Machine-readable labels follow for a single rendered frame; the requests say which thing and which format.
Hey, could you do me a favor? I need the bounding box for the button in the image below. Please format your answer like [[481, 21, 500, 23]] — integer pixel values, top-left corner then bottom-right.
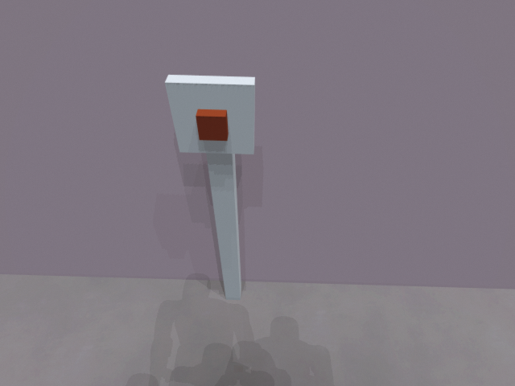
[[196, 109, 229, 141]]

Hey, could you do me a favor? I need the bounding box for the panel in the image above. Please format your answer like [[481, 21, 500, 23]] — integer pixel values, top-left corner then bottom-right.
[[165, 75, 255, 300]]

